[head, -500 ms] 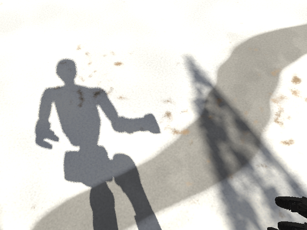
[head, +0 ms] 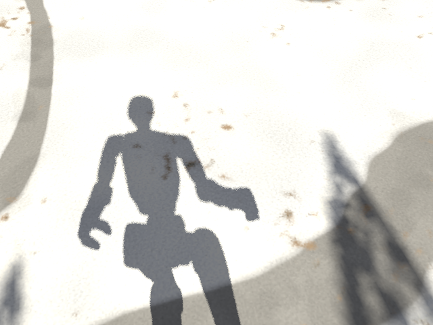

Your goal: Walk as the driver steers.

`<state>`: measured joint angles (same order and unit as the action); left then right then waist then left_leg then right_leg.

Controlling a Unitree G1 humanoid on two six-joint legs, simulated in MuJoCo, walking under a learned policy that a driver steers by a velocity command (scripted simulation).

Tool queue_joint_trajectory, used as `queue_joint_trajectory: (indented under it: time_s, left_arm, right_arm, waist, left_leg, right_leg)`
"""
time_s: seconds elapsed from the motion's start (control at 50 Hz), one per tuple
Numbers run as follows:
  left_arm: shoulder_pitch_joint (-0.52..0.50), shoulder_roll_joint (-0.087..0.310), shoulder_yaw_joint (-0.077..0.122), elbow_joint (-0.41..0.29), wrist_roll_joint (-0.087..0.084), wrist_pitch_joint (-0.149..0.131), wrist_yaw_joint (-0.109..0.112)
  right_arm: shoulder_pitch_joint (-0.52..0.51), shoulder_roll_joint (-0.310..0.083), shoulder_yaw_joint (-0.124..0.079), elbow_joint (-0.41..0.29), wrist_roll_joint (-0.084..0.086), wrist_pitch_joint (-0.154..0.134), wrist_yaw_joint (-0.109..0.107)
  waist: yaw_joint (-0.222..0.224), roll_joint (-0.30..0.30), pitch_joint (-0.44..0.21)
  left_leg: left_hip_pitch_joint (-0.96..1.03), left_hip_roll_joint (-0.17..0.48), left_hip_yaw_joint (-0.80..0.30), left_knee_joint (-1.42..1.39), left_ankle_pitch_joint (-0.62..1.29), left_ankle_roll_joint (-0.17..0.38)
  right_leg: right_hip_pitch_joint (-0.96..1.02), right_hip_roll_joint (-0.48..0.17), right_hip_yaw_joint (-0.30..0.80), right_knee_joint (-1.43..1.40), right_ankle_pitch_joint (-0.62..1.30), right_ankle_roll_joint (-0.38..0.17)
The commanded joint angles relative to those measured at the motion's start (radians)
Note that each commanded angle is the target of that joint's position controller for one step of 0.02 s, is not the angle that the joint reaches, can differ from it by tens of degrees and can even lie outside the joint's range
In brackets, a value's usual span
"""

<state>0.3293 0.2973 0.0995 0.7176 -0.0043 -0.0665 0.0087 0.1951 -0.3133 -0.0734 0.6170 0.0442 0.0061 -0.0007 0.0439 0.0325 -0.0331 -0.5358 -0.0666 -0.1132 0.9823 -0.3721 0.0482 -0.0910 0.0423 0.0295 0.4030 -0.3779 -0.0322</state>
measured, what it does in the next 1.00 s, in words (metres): walks ahead: left foot, then right foot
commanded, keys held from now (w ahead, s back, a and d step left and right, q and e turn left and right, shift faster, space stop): w+q+shift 0.36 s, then w+e+shift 0.64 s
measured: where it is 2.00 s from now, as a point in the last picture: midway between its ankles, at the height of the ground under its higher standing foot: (188, 88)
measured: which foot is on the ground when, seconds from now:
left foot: up 0.00-0.26, down 0.28-0.76, up 0.78-1.00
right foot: down 0.00-0.28, up 0.30-0.74, down 0.76-1.00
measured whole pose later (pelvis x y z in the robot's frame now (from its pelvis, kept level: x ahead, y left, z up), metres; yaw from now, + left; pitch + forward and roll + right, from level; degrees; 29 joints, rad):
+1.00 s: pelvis +0.77 +0.33 +0.00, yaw +5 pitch +1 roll -1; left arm 0.52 0.30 0.06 0.91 0.01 -0.06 -0.01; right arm 0.03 -0.23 0.07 0.57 -0.06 -0.07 0.02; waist 0.08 0.01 0.00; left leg -0.71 0.13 -0.14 0.92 -0.15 -0.05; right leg -0.08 0.21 0.12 0.37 -0.27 -0.16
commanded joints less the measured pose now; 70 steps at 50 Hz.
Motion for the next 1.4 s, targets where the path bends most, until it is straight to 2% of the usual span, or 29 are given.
queue_joint_trajectory:
  time_s: [0.02, 0.04, 0.16, 0.22, 0.26, 0.28, 0.3, 0.32, 0.38, 0.44, 0.54, 0.68, 0.74, 0.76, 0.78, 0.8, 0.82, 0.86, 0.92, 0.96, 1.02, 1.08, 1.14, 1.16, 1.18, 1.2, 1.24, 1.36, 1.4]
  left_arm:
    - [0.061, 0.074, 0.010, -0.023, 0.002, -0.020, 0.009]
    - [0.137, 0.103, 0.000, 0.013, 0.067, -0.014, -0.002]
    - [0.086, 0.133, -0.011, 0.044, 0.046, -0.038, -0.002]
    - [0.134, 0.168, -0.012, 0.085, 0.046, -0.039, 0.001]
    - [0.133, 0.230, -0.001, 0.084, 0.046, -0.020, 0.010]
    - [0.104, 0.230, -0.001, 0.069, 0.046, -0.021, 0.003]
    - [0.106, 0.076, -0.036, -0.001, 0.037, -0.031, -0.022]
    - [0.021, 0.136, -0.039, -0.093, 0.041, -0.059, -0.033]
    - [-0.043, 0.105, -0.059, -0.088, 0.049, -0.061, -0.017]
    - [0.071, 0.080, -0.070, -0.019, 0.067, 0.009, -0.024]
    - [-0.198, 0.043, -0.081, -0.075, 0.024, 0.023, -0.049]
    - [-0.194, 0.067, -0.082, -0.025, 0.003, 0.008, -0.070]
    - [0.264, 0.184, -0.031, 0.120, 0.011, 0.030, -0.052]
    - [0.470, 0.222, -0.001, 0.175, 0.003, 0.032, -0.037]
    - [0.396, 0.204, -0.007, 0.208, 0.002, 0.047, -0.027]
    - [0.240, 0.251, 0.001, 0.139, 0.028, 0.033, -0.017]
    - [0.171, 0.173, -0.003, 0.089, 0.023, 0.038, -0.011]
    - [0.093, 0.124, -0.017, 0.099, 0.023, 0.029, -0.009]
    - [0.050, 0.148, -0.021, 0.089, 0.020, -0.014, -0.013]
    - [0.044, 0.171, -0.006, 0.079, 0.014, -0.026, -0.015]
    - [0.086, 0.180, 0.010, 0.085, -0.008, -0.029, -0.030]
    - [0.127, 0.201, 0.026, 0.089, 0.000, -0.017, -0.025]
    - [0.053, 0.250, 0.037, 0.071, 0.015, -0.022, -0.025]
    - [0.015, 0.146, 0.008, 0.035, 0.015, -0.037, -0.022]
    - [0.108, 0.004, -0.033, -0.041, -0.035, -0.040, -0.026]
    - [0.061, 0.078, -0.039, -0.018, -0.009, -0.018, -0.015]
    - [-0.091, 0.118, -0.026, -0.020, 0.024, 0.004, -0.033]
    - [-0.265, 0.021, -0.062, -0.132, 0.040, 0.061, -0.084]
    - [-0.302, 0.028, -0.075, -0.183, 0.038, 0.063, -0.095]
  right_arm:
    - [-0.146, -0.047, -0.006, -0.110, 0.001, -0.039, 0.018]
    - [-0.205, -0.077, -0.007, -0.106, -0.138, -0.007, 0.052]
    - [-0.308, -0.043, 0.023, -0.157, -0.085, 0.016, 0.119]
    - [-0.247, -0.042, 0.025, -0.132, -0.082, 0.015, 0.102]
    - [0.078, -0.107, -0.009, -0.052, -0.080, 0.009, 0.077]
    - [0.266, -0.172, -0.043, 0.009, -0.083, 0.006, 0.056]
    - [0.166, -0.286, -0.072, 0.004, -0.065, 0.019, 0.040]
    - [0.202, -0.333, -0.083, -0.037, -0.065, 0.024, 0.039]
    - [0.160, -0.182, -0.038, 0.047, -0.072, -0.011, 0.005]
    - [0.101, -0.082, 0.006, 0.056, -0.065, -0.062, 0.008]
    - [0.234, -0.085, 0.012, 0.125, -0.053, -0.114, 0.038]
    - [0.233, -0.136, 0.019, 0.177, -0.067, -0.142, -0.021]
    - [0.095, -0.197, -0.004, 0.146, -0.108, -0.096, -0.063]
    - [-0.027, -0.216, -0.017, 0.125, -0.094, -0.082, -0.061]
    - [-0.084, -0.006, 0.042, 0.058, -0.111, -0.113, -0.036]
    - [0.108, 0.028, 0.067, -0.016, -0.058, -0.121, -0.023]
    - [0.054, -0.054, 0.074, -0.012, -0.085, -0.141, -0.009]
    - [-0.003, -0.074, 0.079, -0.017, -0.120, -0.139, 0.006]
    - [-0.041, -0.053, 0.100, -0.046, -0.134, -0.071, 0.011]
    - [-0.148, -0.046, 0.109, -0.090, -0.106, -0.071, 0.022]
    - [-0.244, -0.017, 0.116, -0.114, -0.068, -0.074, 0.024]
    - [-0.249, -0.056, 0.099, -0.114, -0.070, -0.085, 0.014]
    - [0.113, -0.167, 0.041, -0.022, -0.074, -0.106, -0.018]
    - [0.361, -0.248, 0.005, 0.014, -0.099, -0.110, -0.040]
    - [0.300, -0.332, -0.014, 0.009, -0.124, -0.100, -0.037]
    - [0.196, -0.263, -0.021, 0.000, -0.115, -0.086, -0.032]
    - [0.126, -0.106, 0.015, 0.017, -0.105, -0.082, -0.022]
    - [0.224, -0.001, 0.038, 0.164, -0.067, -0.120, 0.003]
    - [0.175, -0.045, 0.032, 0.163, -0.073, -0.137, 0.002]
  waist:
    - [0.059, -0.111, 0.105]
    - [0.075, -0.093, 0.130]
    - [0.026, -0.143, 0.188]
    - [-0.016, -0.169, 0.100]
    - [-0.190, -0.196, -0.088]
    - [-0.283, -0.139, -0.180]
    - [-0.152, 0.204, -0.208]
    - [-0.198, 0.126, -0.358]
    - [-0.077, -0.068, 0.026]
    - [0.017, -0.032, 0.066]
    - [-0.071, -0.029, 0.207]
    - [-0.018, 0.061, 0.043]
    - [0.233, 0.079, -0.110]
    - [0.372, -0.038, -0.118]
    - [0.206, -0.320, -0.041]
    - [0.030, -0.315, -0.235]
    - [0.062, -0.085, -0.170]
    - [-0.049, 0.112, 0.073]
    - [-0.109, 0.075, 0.191]
    - [-0.072, 0.006, 0.192]
    - [0.014, -0.056, 0.138]
    - [0.046, -0.093, 0.081]
    - [-0.162, -0.062, -0.155]
    - [-0.255, 0.048, -0.304]
    - [-0.130, 0.427, -0.432]
    - [-0.120, 0.287, -0.299]
    - [-0.130, 0.032, -0.065]
    - [-0.067, 0.056, 0.062]
    - [-0.019, 0.078, 0.108]
  left_leg:
    - [-0.544, 0.128, -0.018, 0.208, 0.080, -0.004]
    - [-0.536, 0.094, 0.098, 0.262, 0.012, -0.007]
    - [-0.270, 0.131, 0.191, 0.007, 0.180, 0.015]
    - [0.006, 0.006, 0.340, -0.122, 0.086, 0.112]
    - [0.385, -0.078, 0.307, -0.163, -0.012, 0.170]
    - [0.681, -0.060, 0.179, -0.265, -0.014, 0.196]
    - [0.919, 0.185, -0.345, -0.491, -0.318, 0.272]
    - [0.957, 0.338, -0.800, -0.690, -0.511, 0.367]
    - [0.504, 0.264, -0.489, -0.732, -0.101, 0.277]
    - [0.273, 0.175, -0.266, -0.771, 0.112, 0.246]
    - [0.320, 0.100, 0.008, -0.887, 0.538, 0.085]
    - [0.642, 0.171, 0.231, -0.813, 1.489, -0.069]
    - [0.594, 0.213, 0.251, -0.175, 1.737, -0.103]
    - [0.415, 0.081, 0.296, 0.392, 1.216, -0.100]
    - [-0.118, -0.091, 0.198, 0.768, -0.124, -0.092]
    - [-0.350, -0.044, -0.027, 0.866, -0.172, -0.098]
    - [-0.369, 0.013, -0.080, 0.735, -0.054, -0.065]
    - [-0.262, 0.091, -0.034, 0.496, 0.023, -0.043]
    - [-0.084, 0.157, 0.041, 0.197, 0.048, -0.094]
    - [0.041, 0.175, 0.080, -0.051, 0.218, -0.117]
    - [0.173, 0.134, 0.113, -0.310, 0.477, -0.110]
    - [0.180, 0.091, 0.099, -0.455, 0.431, -0.095]
    - [0.598, 0.084, 0.079, -0.456, 0.200, -0.056]
    - [0.841, 0.304, -0.136, -0.458, -0.175, -0.027]
    - [1.006, 0.580, -0.741, -0.707, -0.426, 0.071]
    - [0.894, 0.548, -0.775, -0.755, -0.585, 0.099]
    - [0.654, 0.434, -0.378, -0.716, -0.208, 0.060]
    - [0.493, 0.301, 0.124, -0.774, 0.427, -0.022]
    - [0.440, 0.328, 0.191, -0.814, 0.545, -0.013]
  right_leg:
    - [0.331, -0.324, 0.246, -0.182, 0.142, -0.105]
    - [0.276, -0.293, 0.170, -0.193, 0.200, -0.102]
    - [0.062, -0.264, -0.110, -0.284, 0.376, -0.051]
    - [0.115, -0.270, -0.230, -0.091, 1.176, -0.032]
    - [0.041, -0.318, -0.227, 0.361, 1.389, -0.029]
    - [-0.164, -0.288, -0.219, 0.688, 1.119, -0.003]
    - [-0.590, -0.060, -0.194, 1.107, -0.019, 0.051]
    - [-0.735, -0.018, 0.037, 1.229, -0.016, 0.041]
    - [-0.675, -0.161, 0.049, 0.993, 0.124, 0.026]
    - [-0.519, -0.204, 0.026, 0.887, 0.102, 0.033]
    - [-0.664, -0.178, -0.070, 0.581, 0.357, -0.004]
    - [-0.374, 0.036, -0.213, 0.259, 0.548, -0.096]
    - [0.021, 0.088, -0.164, 0.226, 0.385, -0.164]
    - [0.195, 0.017, -0.065, 0.082, 0.401, -0.256]
    - [0.401, -0.085, 0.136, 0.302, 0.568, -0.284]
    - [0.546, -0.279, 0.649, 0.102, 0.203, -0.488]
    - [0.411, -0.314, 0.809, -0.122, -0.146, -0.467]
    - [0.002, -0.234, 0.656, -0.220, -0.140, -0.365]
    - [-0.379, -0.092, 0.446, -0.282, -0.023, -0.325]
    - [-0.472, -0.041, 0.362, -0.305, 0.122, -0.303]
    - [-0.381, -0.018, 0.331, -0.275, 0.303, -0.228]
    - [-0.139, -0.047, 0.367, -0.144, 0.491, -0.179]
    - [-0.138, -0.004, 0.327, 0.358, 0.712, -0.110]
    - [-0.294, 0.038, 0.249, 0.701, 0.413, -0.108]
    - [-0.586, 0.128, 0.131, 0.978, -0.129, -0.072]
    - [-0.733, 0.019, 0.086, 1.064, -0.032, -0.087]
    - [-0.729, -0.069, 0.049, 0.974, 0.096, -0.079]
    - [-0.748, -0.118, -0.006, 0.900, 0.182, -0.071]
    - [-0.731, -0.138, -0.018, 0.783, 0.283, -0.070]
Velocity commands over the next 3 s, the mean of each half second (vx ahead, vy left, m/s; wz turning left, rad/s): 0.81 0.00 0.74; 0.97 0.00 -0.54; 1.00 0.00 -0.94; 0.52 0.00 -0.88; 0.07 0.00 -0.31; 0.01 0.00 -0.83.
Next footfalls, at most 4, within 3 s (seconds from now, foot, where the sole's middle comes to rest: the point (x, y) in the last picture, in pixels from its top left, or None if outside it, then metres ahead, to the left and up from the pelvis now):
0.28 left None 0.30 0.19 -0.77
0.76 right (156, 247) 0.75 0.29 -0.77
1.16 left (101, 165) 1.11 0.56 -0.77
1.60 right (181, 107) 1.46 0.28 -0.77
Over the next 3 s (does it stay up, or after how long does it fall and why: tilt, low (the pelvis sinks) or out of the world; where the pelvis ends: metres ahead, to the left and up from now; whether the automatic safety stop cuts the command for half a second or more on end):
stays up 1.62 0.26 0.01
